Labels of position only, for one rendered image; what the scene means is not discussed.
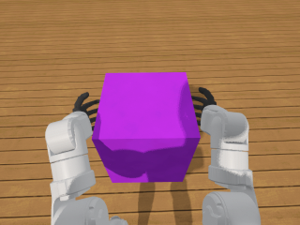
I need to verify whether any carton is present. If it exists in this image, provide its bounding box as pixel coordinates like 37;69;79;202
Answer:
92;72;201;183

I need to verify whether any left robot upper arm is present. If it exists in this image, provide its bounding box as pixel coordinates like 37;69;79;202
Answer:
52;196;111;225

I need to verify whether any right robot upper arm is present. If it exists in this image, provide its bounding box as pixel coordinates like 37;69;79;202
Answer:
202;191;261;225

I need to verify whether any right robot hand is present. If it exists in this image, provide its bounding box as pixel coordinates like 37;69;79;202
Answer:
191;87;217;126

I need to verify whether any robot left shin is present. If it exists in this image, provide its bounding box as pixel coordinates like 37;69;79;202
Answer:
110;216;121;220

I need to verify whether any robot left forearm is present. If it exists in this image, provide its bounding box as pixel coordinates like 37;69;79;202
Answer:
45;111;96;225

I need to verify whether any left robot hand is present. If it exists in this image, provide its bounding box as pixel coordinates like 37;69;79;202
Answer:
72;92;100;131

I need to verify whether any robot right forearm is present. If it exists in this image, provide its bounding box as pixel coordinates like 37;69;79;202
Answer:
200;105;261;221

